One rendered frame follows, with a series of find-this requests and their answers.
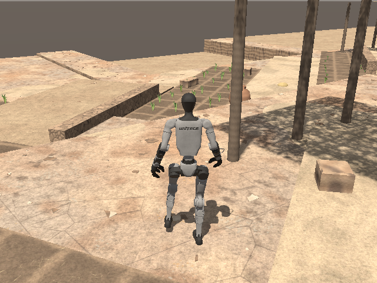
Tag robot left forearm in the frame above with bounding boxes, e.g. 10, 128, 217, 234
153, 143, 166, 167

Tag robot right forearm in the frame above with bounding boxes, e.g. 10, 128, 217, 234
212, 142, 221, 160

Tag left robot hand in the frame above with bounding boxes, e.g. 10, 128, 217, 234
151, 164, 164, 178

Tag left robot thigh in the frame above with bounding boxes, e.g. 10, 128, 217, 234
168, 163, 181, 194

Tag right robot hand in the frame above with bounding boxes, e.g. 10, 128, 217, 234
209, 157, 222, 167

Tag robot right upper arm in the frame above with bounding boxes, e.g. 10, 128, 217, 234
201, 119, 218, 150

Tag left robot shin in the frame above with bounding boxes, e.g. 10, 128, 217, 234
166, 183, 175, 220

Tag robot left upper arm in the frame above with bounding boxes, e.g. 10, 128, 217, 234
160, 119, 177, 152

